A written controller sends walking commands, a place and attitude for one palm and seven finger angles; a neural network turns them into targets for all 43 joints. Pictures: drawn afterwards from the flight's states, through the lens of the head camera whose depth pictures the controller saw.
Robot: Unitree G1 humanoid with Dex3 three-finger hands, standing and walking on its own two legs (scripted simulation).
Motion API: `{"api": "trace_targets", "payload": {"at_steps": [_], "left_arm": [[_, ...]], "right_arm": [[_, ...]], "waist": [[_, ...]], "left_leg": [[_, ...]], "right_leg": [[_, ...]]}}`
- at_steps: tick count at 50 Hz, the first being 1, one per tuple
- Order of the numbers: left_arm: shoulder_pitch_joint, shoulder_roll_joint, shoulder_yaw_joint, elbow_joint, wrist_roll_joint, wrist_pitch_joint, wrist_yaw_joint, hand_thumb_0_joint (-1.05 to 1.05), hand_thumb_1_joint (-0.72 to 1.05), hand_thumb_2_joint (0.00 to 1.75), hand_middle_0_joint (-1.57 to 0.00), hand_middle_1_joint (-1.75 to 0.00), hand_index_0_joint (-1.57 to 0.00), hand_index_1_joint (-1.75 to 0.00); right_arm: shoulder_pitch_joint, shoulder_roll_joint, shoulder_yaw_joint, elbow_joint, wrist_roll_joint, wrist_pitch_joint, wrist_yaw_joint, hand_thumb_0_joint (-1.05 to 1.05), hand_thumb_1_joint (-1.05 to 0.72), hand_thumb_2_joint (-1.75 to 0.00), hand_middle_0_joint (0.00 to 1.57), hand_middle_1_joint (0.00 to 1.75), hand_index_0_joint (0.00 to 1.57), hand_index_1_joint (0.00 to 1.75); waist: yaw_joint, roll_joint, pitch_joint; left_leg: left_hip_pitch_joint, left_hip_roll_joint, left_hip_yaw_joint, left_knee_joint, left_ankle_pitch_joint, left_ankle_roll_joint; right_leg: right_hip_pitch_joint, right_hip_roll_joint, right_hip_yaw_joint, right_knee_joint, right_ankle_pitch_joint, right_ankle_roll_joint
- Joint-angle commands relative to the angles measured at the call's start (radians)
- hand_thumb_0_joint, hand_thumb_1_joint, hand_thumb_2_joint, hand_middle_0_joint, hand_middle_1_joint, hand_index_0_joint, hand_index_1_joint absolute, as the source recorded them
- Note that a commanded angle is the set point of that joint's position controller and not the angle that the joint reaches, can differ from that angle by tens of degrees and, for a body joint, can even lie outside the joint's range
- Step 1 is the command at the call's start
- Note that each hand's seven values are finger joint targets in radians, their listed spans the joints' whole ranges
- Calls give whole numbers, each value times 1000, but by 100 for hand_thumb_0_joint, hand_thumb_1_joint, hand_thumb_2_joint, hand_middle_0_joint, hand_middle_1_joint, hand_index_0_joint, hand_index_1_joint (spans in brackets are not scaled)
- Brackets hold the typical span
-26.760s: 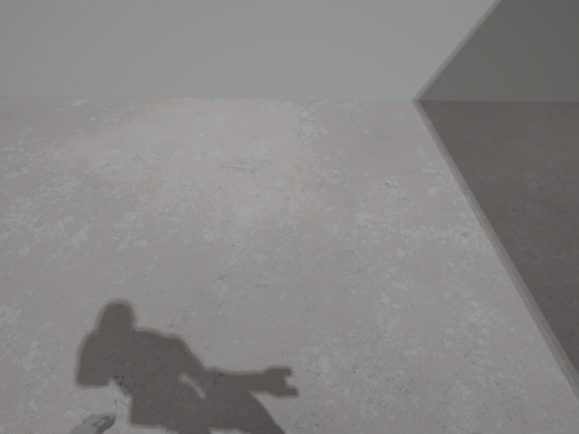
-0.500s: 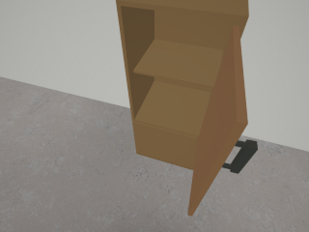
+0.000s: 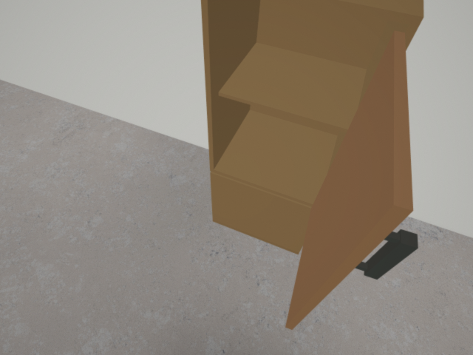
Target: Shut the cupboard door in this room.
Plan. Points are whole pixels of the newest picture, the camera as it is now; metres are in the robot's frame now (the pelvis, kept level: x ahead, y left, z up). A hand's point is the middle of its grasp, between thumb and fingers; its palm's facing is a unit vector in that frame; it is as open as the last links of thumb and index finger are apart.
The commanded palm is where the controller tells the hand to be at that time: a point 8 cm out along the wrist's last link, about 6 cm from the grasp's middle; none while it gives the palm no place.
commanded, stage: stand and wait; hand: left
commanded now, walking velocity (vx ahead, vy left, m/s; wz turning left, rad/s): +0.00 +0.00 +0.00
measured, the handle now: (373, 252) +0.26 -0.18 +0.08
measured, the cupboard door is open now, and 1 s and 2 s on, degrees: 93 93 93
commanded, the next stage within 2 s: turn or walk to find it in 0.66 s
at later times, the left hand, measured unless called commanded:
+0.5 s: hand out of the picture +0.02 +0.13 -0.16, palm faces +0.06 -0.98 -0.21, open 7.4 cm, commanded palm none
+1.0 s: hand out of the picture +0.03 +0.17 -0.18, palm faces +0.15 -0.97 -0.22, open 7.4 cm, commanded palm none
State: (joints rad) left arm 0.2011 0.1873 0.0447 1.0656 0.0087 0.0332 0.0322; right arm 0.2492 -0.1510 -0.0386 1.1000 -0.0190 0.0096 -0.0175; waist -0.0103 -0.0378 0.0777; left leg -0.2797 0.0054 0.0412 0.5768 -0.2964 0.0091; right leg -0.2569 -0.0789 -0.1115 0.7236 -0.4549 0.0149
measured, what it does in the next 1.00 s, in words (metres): steps on the spot: right foot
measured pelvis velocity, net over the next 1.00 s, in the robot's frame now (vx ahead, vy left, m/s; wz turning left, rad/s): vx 0.02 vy -0.02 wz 0.12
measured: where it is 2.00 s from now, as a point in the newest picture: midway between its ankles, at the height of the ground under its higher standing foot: outside the picture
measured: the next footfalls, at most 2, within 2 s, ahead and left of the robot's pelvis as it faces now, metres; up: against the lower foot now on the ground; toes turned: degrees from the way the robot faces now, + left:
right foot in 0.18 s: +0.01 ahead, -0.13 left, +0.00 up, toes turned -3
right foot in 1.46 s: +0.09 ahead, -0.14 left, +0.00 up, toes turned +10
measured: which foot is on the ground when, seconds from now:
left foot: down 0.00-1.00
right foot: up 0.00-0.16, down 0.18-1.00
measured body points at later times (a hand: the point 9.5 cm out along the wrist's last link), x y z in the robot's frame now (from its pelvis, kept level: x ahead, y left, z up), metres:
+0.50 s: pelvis +0.03 -0.05 +0.01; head +0.04 -0.05 +0.46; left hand +0.02 +0.18 -0.15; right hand +0.06 -0.27 -0.15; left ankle +0.01 +0.12 -0.73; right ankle -0.03 -0.13 -0.73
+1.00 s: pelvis +0.02 -0.02 +0.00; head +0.05 -0.01 +0.44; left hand +0.02 +0.22 -0.16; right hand +0.05 -0.25 -0.16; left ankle +0.01 +0.10 -0.73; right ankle -0.03 -0.13 -0.73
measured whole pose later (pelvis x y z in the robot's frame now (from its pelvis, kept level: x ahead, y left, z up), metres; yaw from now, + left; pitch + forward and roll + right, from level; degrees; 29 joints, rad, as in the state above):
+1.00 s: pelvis +0.02 -0.02 +0.00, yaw +7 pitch -2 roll -1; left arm 0.23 0.18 0.04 1.05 0.02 0.02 0.03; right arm 0.25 -0.17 -0.03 1.10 -0.01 0.04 -0.02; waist -0.01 0.01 0.09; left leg -0.27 0.04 0.04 0.65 -0.36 -0.03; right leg -0.12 -0.04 -0.16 0.57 -0.41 -0.01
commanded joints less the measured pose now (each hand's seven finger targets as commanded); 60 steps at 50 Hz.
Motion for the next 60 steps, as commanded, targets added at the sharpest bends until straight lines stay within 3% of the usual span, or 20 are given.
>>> {"api": "trace_targets", "payload": {"at_steps": [1, 4, 7, 9, 10, 12, 17, 21, 34, 41, 45, 47, 49, 50, 51, 52, 53, 55, 57, 60], "left_arm": [[16, 47, 5, -48, 0, -22, -2, 0, 90, 90, -20, -30, -20, -30], [45, 33, -6, -29, -1, -29, -7, 0, 90, 90, -20, -30, -20, -30], [116, 57, -10, 3, 1, -46, -1, 0, 90, 90, -20, -30, -20, -30], [97, 132, -5, 3, 6, -58, 4, 0, 90, 90, -20, -30, -20, -30], [62, 155, -6, -6, 5, -58, 1, 0, 90, 90, -20, -30, -20, -30], [37, 140, -4, -8, 3, -58, 2, 0, 90, 90, -20, -30, -20, -30], [92, 105, -13, 6, -2, -59, 7, 0, 90, 90, -20, -30, -20, -30], [120, 100, -13, 14, -3, -61, 10, 0, 90, 90, -20, -30, -20, -30], [142, 81, -14, 28, -5, -54, 10, 0, 90, 90, -20, -30, -20, -30], [136, 125, 18, -10, -3, -35, 13, 0, 90, 90, -20, -30, -20, -30], [104, 150, 31, -36, 6, -29, 10, 0, 90, 90, -20, -30, -20, -30], [76, 159, 36, -53, 15, -27, 10, 0, 90, 90, -20, -30, -20, -30], [36, 171, 41, -71, 15, -28, 6, 0, 90, 90, -20, -30, -20, -30], [28, 166, 43, -81, 9, -25, 3, 0, 90, 90, -20, -30, -20, -30], [46, 124, 40, -99, -1, -20, -1, 0, 90, 90, -20, -30, -20, -30], [10, 88, 27, -123, -6, -18, 0, 0, 90, 90, -20, -30, -20, -30], [-21, 99, 28, -122, 2, -6, 8, 0, 90, 90, -20, -30, -20, -30], [-35, 108, 35, -124, 5, -3, -2, 0, 90, 90, -20, -30, -20, -30], [-29, 104, 34, -122, 7, -9, -12, 0, 90, 90, -20, -30, -20, -30], [-19, 96, 28, -125, 6, -10, -12, 0, 90, 90, -20, -30, -20, -30]], "right_arm": [[46, -155, -24, -36, -4, -20, -22, 0, -90, -90, 20, 30, 20, 30], [16, -155, -25, -43, -4, -21, -23, 0, -90, -90, 20, 30, 20, 30], [9, -144, -26, -37, 9, -18, -19, 0, -90, -90, 20, 30, 20, 30], [-5, -87, -11, -55, 18, -17, -10, 0, -90, -90, 20, 30, 20, 30], [-5, -86, -11, -54, 15, -15, -4, 0, -90, -90, 20, 30, 20, 30], [-12, -90, -10, -43, 5, -3, -7, 0, -90, -90, 20, 30, 20, 30], [4, -107, 3, -15, 11, -12, -13, 0, -90, -90, 20, 30, 20, 30], [3, -105, 8, -7, 11, -13, -18, 0, -90, -90, 20, 30, 20, 30], [37, -92, 19, 21, 10, -10, -28, 0, -90, -90, 20, 30, 20, 30], [30, -105, 5, -14, 9, 3, -23, 0, -90, -90, 20, 30, 20, 30], [-8, -99, -11, -48, 9, 14, -14, 0, -90, -90, 20, 30, 20, 30], [-14, -96, -17, -66, 11, 15, -8, 0, -90, -90, 20, 30, 20, 30], [15, -94, -19, -67, 11, 11, 2, 0, -90, -90, 20, 30, 20, 30], [60, -114, -22, -62, 8, 4, 4, 0, -90, -90, 20, 30, 20, 30], [106, -179, -33, -61, -3, -5, 2, 0, -90, -90, 20, 30, 20, 30], [145, -222, -47, -54, -3, -4, -4, 0, -90, -90, 20, 30, 20, 30], [143, -228, -47, -44, -3, -2, -11, 0, -90, -90, 20, 30, 20, 30], [52, -206, -42, -85, -4, -4, -15, 0, -90, -90, 20, 30, 20, 30], [20, -192, -38, -105, -3, -12, -17, 0, -90, -90, 20, 30, 20, 30], [22, -202, -44, -115, -1, -15, -16, 0, -90, -90, 20, 30, 20, 30]], "waist": [[1, 228, -69], [11, 181, -116], [31, 75, -140], [12, -109, -101], [-2, -93, -70], [-6, -136, -16], [6, -38, -24], [7, 3, -63], [8, 35, -14], [24, -15, -24], [29, -98, 24], [25, -115, 28], [-1, -99, 23], [-20, -35, -12], [-29, 186, -43], [-42, 320, -37], [-45, 278, -33], [-12, 199, -24], [4, 129, -66], [0, 118, -130]], "left_leg": [[117, 271, -333, -289, 391, 175], [188, 222, -238, -241, 499, 149], [153, 143, -159, -147, 424, 61], [20, 54, -62, -111, 141, -19], [45, 35, -45, -129, 71, -33], [89, 49, -37, -120, 127, -38], [150, 87, -61, -151, 329, -22], [179, 92, -52, -152, 356, -24], [163, 97, -52, -173, 309, -23], [35, 73, -41, -52, 289, -25], [-61, 49, -12, 126, -65, -37], [-69, 58, -5, 135, -141, -38], [-7, 63, -3, 16, -39, -37], [72, 82, -43, -88, 189, -16], [134, 211, -273, -173, 470, 58], [132, 342, -470, -279, 625, 169], [94, 350, -481, -314, 490, 191], [82, 298, -419, -313, 319, 189], [139, 250, -345, -289, 375, 171], [217, 215, -276, -268, 454, 159]], "right_leg": [[-121, -4, 83, 141, -93, -5], [-73, 12, 62, -38, -24, 8], [104, 13, 58, -358, 272, 13], [157, -162, 244, -401, 487, -51], [99, -203, 243, -394, 497, -85], [27, -154, 219, -391, 480, -92], [76, -67, 143, -360, 551, -45], [121, -67, 139, -358, 633, -45], [131, -47, 125, -391, 533, -46], [172, -108, 114, -329, 539, -68], [125, -233, 180, -367, 573, -169], [104, -271, 160, -349, 594, -195], [75, -239, 98, -263, 581, -155], [42, -184, 36, -153, 538, -97], [-59, -53, -49, 38, 315, -17], [-154, 35, -22, 241, -157, 18], [-165, 18, 87, 346, -185, 3], [-232, -10, 117, 402, -74, 5], [-246, -2, 113, 393, 7, 20], [-243, 13, 102, 325, 33, 40]]}}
